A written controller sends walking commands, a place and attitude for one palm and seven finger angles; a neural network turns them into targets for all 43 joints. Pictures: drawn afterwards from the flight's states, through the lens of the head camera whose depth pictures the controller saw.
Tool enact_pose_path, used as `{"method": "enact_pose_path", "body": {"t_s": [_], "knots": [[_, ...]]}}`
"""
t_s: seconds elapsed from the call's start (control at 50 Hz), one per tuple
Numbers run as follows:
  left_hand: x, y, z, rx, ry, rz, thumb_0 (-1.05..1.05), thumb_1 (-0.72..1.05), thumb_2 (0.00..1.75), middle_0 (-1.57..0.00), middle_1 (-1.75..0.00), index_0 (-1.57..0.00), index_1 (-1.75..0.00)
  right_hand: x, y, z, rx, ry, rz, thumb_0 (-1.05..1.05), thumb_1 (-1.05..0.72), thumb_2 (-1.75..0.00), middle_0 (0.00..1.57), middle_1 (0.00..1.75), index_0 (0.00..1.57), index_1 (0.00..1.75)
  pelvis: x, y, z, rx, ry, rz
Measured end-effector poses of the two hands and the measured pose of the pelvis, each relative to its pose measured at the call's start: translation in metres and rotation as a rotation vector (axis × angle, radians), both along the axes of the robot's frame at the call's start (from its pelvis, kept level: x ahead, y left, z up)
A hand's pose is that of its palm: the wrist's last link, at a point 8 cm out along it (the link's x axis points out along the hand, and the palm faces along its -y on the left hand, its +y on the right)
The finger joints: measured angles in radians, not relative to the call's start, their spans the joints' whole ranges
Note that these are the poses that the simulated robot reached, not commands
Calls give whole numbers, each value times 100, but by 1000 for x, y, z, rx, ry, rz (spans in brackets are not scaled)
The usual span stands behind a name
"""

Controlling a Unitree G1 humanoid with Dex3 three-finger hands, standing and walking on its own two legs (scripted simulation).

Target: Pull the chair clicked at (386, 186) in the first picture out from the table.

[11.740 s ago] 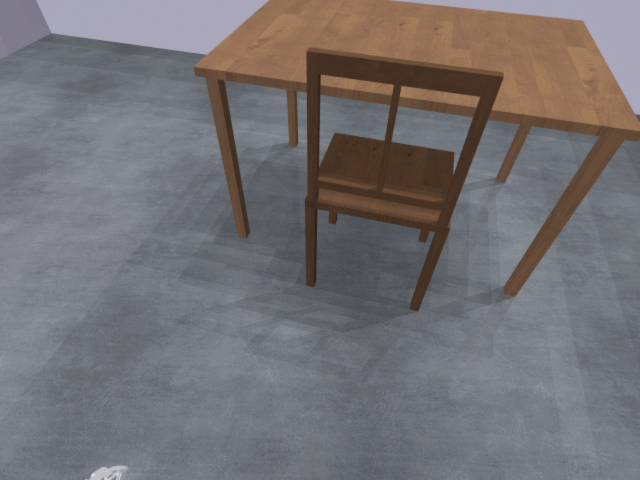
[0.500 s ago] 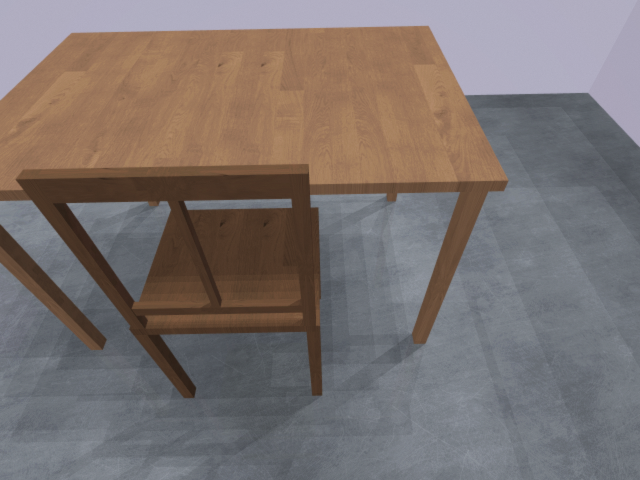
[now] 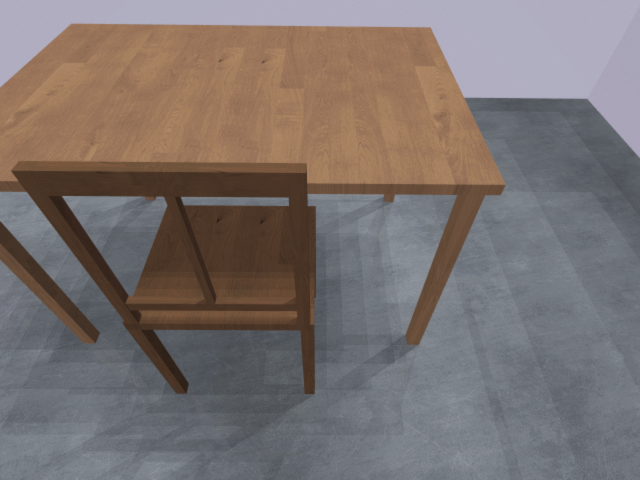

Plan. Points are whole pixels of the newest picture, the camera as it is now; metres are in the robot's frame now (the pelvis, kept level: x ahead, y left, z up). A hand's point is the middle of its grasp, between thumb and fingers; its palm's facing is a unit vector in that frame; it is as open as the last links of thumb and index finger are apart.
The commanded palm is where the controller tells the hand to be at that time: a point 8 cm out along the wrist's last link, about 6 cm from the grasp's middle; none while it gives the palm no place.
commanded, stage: shuffle to correct the standing spot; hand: left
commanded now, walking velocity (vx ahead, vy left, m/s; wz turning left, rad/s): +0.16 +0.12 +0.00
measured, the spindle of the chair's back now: (194, 255) +0.49 +0.27 -0.08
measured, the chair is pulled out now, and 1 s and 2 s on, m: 0.00 0.00 0.00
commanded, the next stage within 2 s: come to a stop and stand still in 0.14 s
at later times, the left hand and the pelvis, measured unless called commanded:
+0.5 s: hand out of the picture +0.07 +0.21 -0.17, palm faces +0.04 -0.97 -0.23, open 7.3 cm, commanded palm none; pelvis +0.05 +0.03 +0.00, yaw -1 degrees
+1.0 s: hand out of the picture +0.06 +0.19 -0.18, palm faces +0.05 -0.97 -0.22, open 7.3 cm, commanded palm none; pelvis +0.02 +0.01 -0.01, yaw +1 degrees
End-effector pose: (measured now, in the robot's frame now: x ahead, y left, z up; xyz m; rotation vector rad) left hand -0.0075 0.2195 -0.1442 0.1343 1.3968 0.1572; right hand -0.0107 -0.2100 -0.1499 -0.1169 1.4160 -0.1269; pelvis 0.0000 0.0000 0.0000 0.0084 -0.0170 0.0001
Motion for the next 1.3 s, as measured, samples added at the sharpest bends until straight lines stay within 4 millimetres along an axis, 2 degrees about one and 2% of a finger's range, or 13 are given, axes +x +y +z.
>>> {"method": "enact_pose_path", "body": {"t_s": [0.12, 0.28, 0.34, 0.42, 0.54, 0.64, 0.72, 0.82, 0.92, 1.06, 1.18, 1.3], "knots": [[1, 5, -4, -7, -1, 19, 0, 91, 89, -20, -30, -20, -30, -5, 4, -4, 4, 29, 6, 1, -91, -90, 20, 30, 20, 30, 7, 5, -4, -4, 1, 5], [7, 25, -14, -17, 42, 44, 0, 91, 89, -20, -30, -20, -30, 1, 18, -3, -24, 49, -7, 1, -91, -90, 20, 30, 20, 30, 31, 24, -11, 0, 9, -1], [22, 31, -15, -1, 52, 26, 0, 91, 89, -20, -30, -20, -30, 2, 25, -4, -24, 56, -26, 1, -91, -90, 20, 30, 20, 30, 41, 27, -13, 5, 8, -14], [51, 33, -8, 23, 3, 19, 0, 91, 89, -20, -30, -20, -30, 7, 33, -7, -4, 87, -47, 1, -91, -90, 20, 30, 20, 30, 51, 26, -10, 6, 6, -13], [77, 38, 7, 49, -50, -4, 0, 92, 89, -20, -30, -20, -30, 38, 37, 0, 5, 21, -73, 1, -91, -90, 20, 30, 20, 30, 52, 29, 1, 11, 9, -15], [93, 42, 9, 71, -81, -11, 0, 91, 89, -20, -30, -20, -30, 49, 27, -2, -15, -28, -51, 2, -92, -90, 20, 30, 20, 30, 47, 26, -1, -3, 8, -2], [104, 37, 2, 93, -152, -9, 0, 91, 89, -20, -30, -20, -30, 48, 13, -12, 4, -8, -32, 1, -92, -90, 20, 30, 20, 30, 40, 12, -12, 35, 11, 17], [89, 21, -2, 67, -175, -35, 0, 91, 89, -20, -30, -20, -30, 66, -7, -16, -26, -97, -27, 1, -91, -90, 20, 30, 20, 30, 26, 10, -17, -18, -16, 31], [69, 18, -9, 39, -150, -10, 0, 92, 89, -20, -30, -20, -30, 73, -8, -5, -37, -203, -14, 1, -91, -90, 19, 30, 20, 30, 20, 9, -17, -8, -44, 18], [42, 14, 6, 39, -123, -1, 0, 93, 89, -20, -30, -20, -30, 59, -9, -2, -16, -172, 15, 1, -93, -90, 20, 30, 20, 30, 15, 5, -6, 5, -32, 10], [15, 5, 10, 35, -36, 10, 0, 91, 89, -20, -30, -20, -30, 36, -9, -3, 10, -94, 11, 1, -92, -90, 20, 30, 20, 30, 16, 0, -1, 8, -11, 12], [7, -6, 9, 16, 15, 20, 0, 91, 89, -20, -30, -20, -30, 9, -5, -4, 28, 11, -5, 1, -91, -90, 20, 30, 20, 30, 23, -4, 1, 8, -1, 15]]}}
